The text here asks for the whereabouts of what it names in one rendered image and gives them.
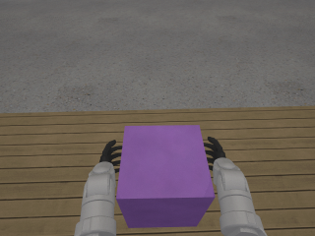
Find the right robot hand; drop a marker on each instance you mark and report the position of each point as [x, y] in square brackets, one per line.
[216, 151]

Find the robot right forearm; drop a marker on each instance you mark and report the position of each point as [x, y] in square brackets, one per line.
[237, 212]

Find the carton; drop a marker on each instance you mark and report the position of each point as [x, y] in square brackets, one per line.
[164, 176]

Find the left robot hand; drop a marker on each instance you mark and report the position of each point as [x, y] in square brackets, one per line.
[107, 155]

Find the robot left forearm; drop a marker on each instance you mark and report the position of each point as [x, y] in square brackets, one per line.
[98, 202]

